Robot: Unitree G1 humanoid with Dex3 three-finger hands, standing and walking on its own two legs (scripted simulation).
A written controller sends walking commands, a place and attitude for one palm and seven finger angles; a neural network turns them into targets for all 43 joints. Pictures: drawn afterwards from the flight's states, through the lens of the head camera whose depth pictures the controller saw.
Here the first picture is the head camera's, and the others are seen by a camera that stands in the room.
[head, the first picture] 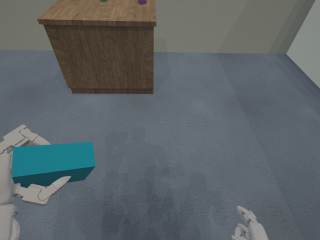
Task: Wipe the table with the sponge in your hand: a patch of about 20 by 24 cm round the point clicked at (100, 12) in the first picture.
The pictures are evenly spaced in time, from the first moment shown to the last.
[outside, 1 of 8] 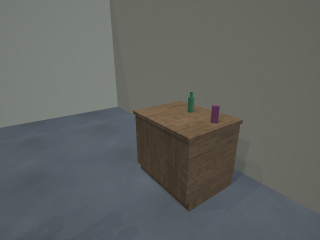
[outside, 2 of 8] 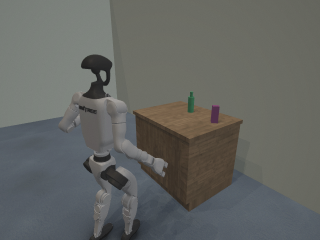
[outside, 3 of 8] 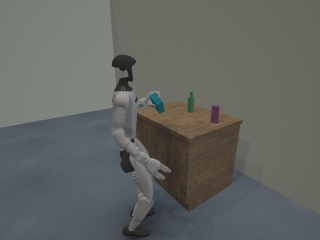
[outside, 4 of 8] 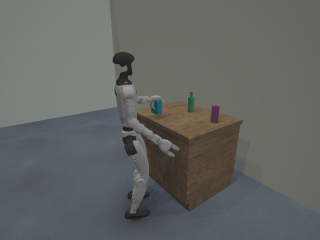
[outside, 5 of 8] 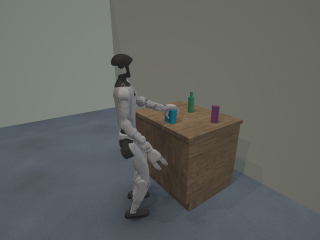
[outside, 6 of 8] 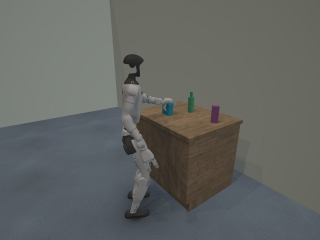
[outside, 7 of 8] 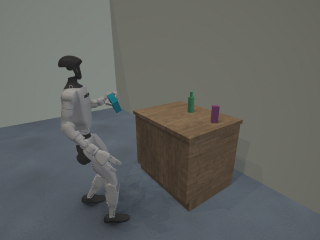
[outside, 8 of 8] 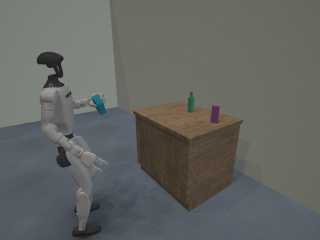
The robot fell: no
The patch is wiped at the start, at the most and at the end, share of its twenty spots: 0.00 1.00 1.00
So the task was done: yes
